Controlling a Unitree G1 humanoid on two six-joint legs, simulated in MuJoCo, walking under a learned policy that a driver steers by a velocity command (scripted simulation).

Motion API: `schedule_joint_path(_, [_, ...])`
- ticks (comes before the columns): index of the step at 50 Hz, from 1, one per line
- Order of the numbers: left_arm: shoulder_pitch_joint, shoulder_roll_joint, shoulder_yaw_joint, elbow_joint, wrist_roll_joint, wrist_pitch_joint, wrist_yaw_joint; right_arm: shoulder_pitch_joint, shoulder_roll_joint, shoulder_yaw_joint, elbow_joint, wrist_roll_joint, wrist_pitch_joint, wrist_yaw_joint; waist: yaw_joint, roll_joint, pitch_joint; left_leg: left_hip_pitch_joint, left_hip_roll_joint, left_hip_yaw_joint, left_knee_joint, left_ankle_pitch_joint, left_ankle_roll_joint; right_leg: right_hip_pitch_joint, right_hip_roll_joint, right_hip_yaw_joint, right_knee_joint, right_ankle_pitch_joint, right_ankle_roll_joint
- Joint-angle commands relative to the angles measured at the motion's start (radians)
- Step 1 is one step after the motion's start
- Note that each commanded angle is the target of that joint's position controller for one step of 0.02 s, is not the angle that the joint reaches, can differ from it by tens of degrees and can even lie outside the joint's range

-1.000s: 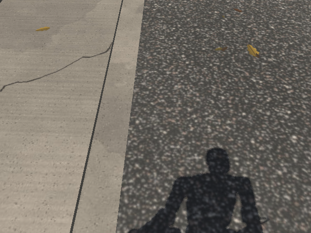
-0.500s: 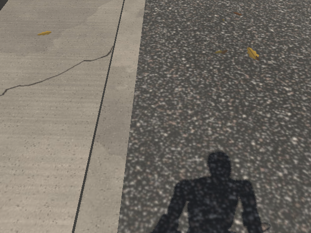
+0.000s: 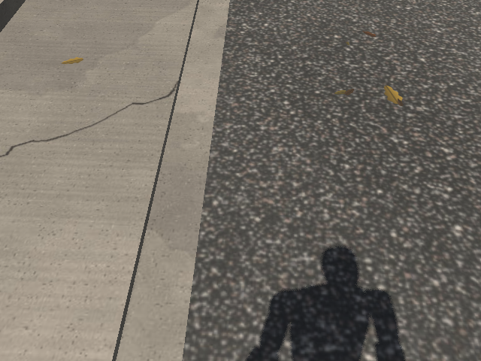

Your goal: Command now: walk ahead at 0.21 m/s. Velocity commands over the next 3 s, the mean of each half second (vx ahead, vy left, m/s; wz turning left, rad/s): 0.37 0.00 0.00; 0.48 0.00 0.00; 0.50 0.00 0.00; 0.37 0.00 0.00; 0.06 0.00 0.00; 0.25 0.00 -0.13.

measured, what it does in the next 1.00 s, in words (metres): walks ahead: right foot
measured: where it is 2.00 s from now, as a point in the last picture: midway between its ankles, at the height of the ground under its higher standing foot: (242, 212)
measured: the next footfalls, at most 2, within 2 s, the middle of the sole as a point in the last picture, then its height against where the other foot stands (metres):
right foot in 0.66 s outside the picture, level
left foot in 1.20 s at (203, 277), level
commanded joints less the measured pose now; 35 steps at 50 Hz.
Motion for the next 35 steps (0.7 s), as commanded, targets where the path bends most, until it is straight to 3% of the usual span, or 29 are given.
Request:
schedule_joint_path(1, [0.098,0.198,0.050,-0.020,-0.006,-0.027,0.004,-0.104,-0.067,-0.011,-0.087,0.010,-0.047,0.017,0.038,-0.163,0.188,-0.264,0.032,0.021,0.236,-0.060,0.034,-0.068,-0.360,0.482,-0.383,-0.477,-0.220])
schedule_joint_path(2, [0.089,0.185,0.049,-0.028,-0.001,-0.039,0.001,-0.114,-0.070,-0.014,-0.099,0.017,-0.058,0.024,0.033,-0.153,0.199,-0.327,0.061,-0.008,0.286,-0.106,0.045,-0.032,-0.375,0.494,-0.379,-0.406,-0.223])
schedule_joint_path(4, [0.052,0.171,0.048,-0.050,-0.012,-0.052,-0.008,-0.110,-0.079,-0.017,-0.111,0.028,-0.078,0.035,0.013,-0.120,0.180,-0.321,0.088,-0.017,0.170,-0.120,0.059,0.023,-0.329,0.395,-0.342,-0.258,-0.174])
schedule_joint_path(6, [0.008,0.186,0.051,-0.064,-0.022,-0.047,-0.016,-0.038,-0.068,-0.024,-0.080,0.026,-0.089,0.040,-0.037,-0.102,0.133,-0.048,0.021,0.084,-0.042,0.024,0.049,-0.092,-0.229,0.232,-0.273,-0.158,-0.126])
schedule_joint_path(7, [0.013,0.186,0.051,-0.067,-0.020,-0.043,-0.020,0.058,-0.072,-0.035,-0.036,0.023,-0.086,0.041,-0.067,-0.092,0.096,0.129,-0.033,0.127,-0.076,0.118,0.030,-0.180,-0.186,0.182,-0.212,-0.118,-0.116])
schedule_joint_path(8, [0.000,0.184,0.048,-0.075,-0.017,-0.044,-0.022,0.166,-0.086,-0.048,0.000,0.020,-0.080,0.040,-0.111,-0.071,0.060,0.267,-0.048,0.117,-0.087,0.134,0.028,-0.248,-0.149,0.136,-0.109,-0.006,-0.097])
schedule_joint_path(9, [-0.046,0.136,0.034,-0.098,-0.010,-0.051,-0.027,0.299,-0.152,-0.069,0.020,0.015,-0.081,0.034,-0.167,0.106,0.026,0.387,0.115,-0.134,-0.215,0.039,0.083,-0.364,-0.063,0.022,0.220,0.106,-0.037])
schedule_joint_path(10, [-0.042,0.049,0.013,-0.142,-0.009,-0.072,-0.024,0.415,-0.264,-0.084,0.023,0.012,-0.090,0.039,-0.172,0.367,-0.054,0.528,0.361,-0.638,-0.418,-0.053,0.240,-0.591,0.065,-0.008,0.567,-0.151,0.007])
schedule_joint_path(11, [-0.075,0.084,0.023,-0.156,-0.031,-0.089,-0.026,0.357,-0.197,-0.055,0.018,-0.004,-0.109,0.043,-0.132,0.234,-0.024,0.479,0.416,-0.757,-0.447,-0.164,0.277,-0.686,0.014,0.134,0.765,-0.186,-0.017])
schedule_joint_path(12, [-0.106,0.104,0.025,-0.172,-0.046,-0.101,-0.035,0.261,-0.151,-0.038,-0.013,-0.002,-0.121,0.046,-0.094,0.149,0.047,0.429,0.392,-0.650,-0.434,-0.163,0.243,-0.759,-0.039,0.154,0.822,-0.090,-0.050])
schedule_joint_path(13, [-0.111,0.117,0.029,-0.168,-0.040,-0.106,-0.038,0.186,-0.124,-0.025,-0.039,-0.004,-0.125,0.053,-0.064,0.088,0.072,0.379,0.343,-0.514,-0.438,-0.083,0.204,-0.752,-0.082,0.136,0.802,0.017,-0.065])
schedule_joint_path(14, [-0.114,0.130,0.038,-0.165,-0.024,-0.107,-0.036,0.141,-0.115,-0.016,-0.057,-0.007,-0.124,0.059,-0.042,0.060,0.084,0.325,0.305,-0.409,-0.450,0.035,0.174,-0.715,-0.110,0.130,0.734,0.098,-0.068])
schedule_joint_path(16, [-0.104,0.133,0.049,-0.158,-0.015,-0.093,-0.043,0.158,-0.086,-0.003,-0.056,-0.013,-0.113,0.057,-0.023,0.085,0.079,0.270,0.233,-0.246,-0.464,0.235,0.133,-0.618,-0.129,0.102,0.631,0.167,-0.055])
schedule_joint_path(19, [-0.184,0.097,0.043,-0.188,-0.007,-0.074,-0.049,0.224,-0.120,-0.005,-0.048,-0.015,-0.106,0.035,-0.030,0.064,0.091,0.265,0.218,-0.159,-0.484,0.421,0.148,-0.635,-0.123,0.063,0.505,0.233,-0.012])
schedule_joint_path(22, [-0.339,0.072,0.027,-0.247,-0.007,-0.074,-0.056,0.231,-0.140,-0.007,-0.066,-0.015,-0.098,0.020,-0.057,0.061,0.117,0.225,0.195,-0.097,-0.513,0.437,0.142,-0.594,-0.096,0.033,0.265,0.349,0.007])
schedule_joint_path(26, [-0.467,0.080,0.017,-0.291,-0.015,-0.078,-0.077,0.296,-0.149,-0.016,-0.057,-0.001,-0.093,0.014,-0.085,0.073,0.148,0.268,0.215,-0.059,-0.528,0.423,0.143,-0.533,-0.059,0.004,0.099,0.415,-0.006])
schedule_joint_path(29, [-0.494,0.103,0.020,-0.318,-0.017,-0.087,-0.095,0.296,-0.157,-0.026,-0.055,0.004,-0.084,0.013,-0.059,0.083,0.140,0.381,0.253,-0.040,-0.461,0.564,0.126,-0.508,-0.044,0.009,0.029,0.363,-0.049])
schedule_joint_path(31, [-0.394,0.155,0.044,-0.302,-0.015,-0.091,-0.096,0.266,-0.187,-0.038,-0.067,-0.001,-0.075,0.012,0.011,0.128,0.045,0.430,0.260,-0.023,-0.319,0.918,0.103,-0.336,0.013,-0.024,0.031,0.300,-0.083])
schedule_joint_path(32, [-0.242,0.195,0.067,-0.259,-0.016,-0.090,-0.092,0.244,-0.189,-0.038,-0.074,-0.004,-0.066,0.012,0.093,0.142,-0.046,0.405,0.231,0.007,-0.145,1.060,0.083,-0.142,0.051,-0.047,0.030,0.290,-0.110])
schedule_joint_path(33, [-0.056,0.244,0.090,-0.207,-0.016,-0.084,-0.082,0.224,-0.177,-0.031,-0.092,-0.009,-0.065,0.015,0.175,0.134,-0.154,0.236,0.190,0.026,0.097,0.967,0.050,0.150,-0.003,0.020,0.054,0.297,-0.149])
schedule_joint_path(34, [0.103,0.348,0.114,-0.177,0.014,-0.079,-0.073,0.330,-0.060,0.000,-0.113,-0.016,-0.079,0.029,0.139,-0.096,-0.348,-0.147,0.042,0.037,0.520,0.478,-0.007,0.565,-0.289,0.463,0.028,0.154,-0.297])
schedule_joint_path(35, [0.114,0.301,0.094,-0.165,0.014,-0.074,-0.075,0.345,-0.025,0.014,-0.097,0.008,-0.112,0.041,0.119,-0.223,-0.467,-0.318,-0.071,-0.108,0.759,-0.155,-0.015,0.644,-0.411,0.860,-0.204,0.017,-0.365])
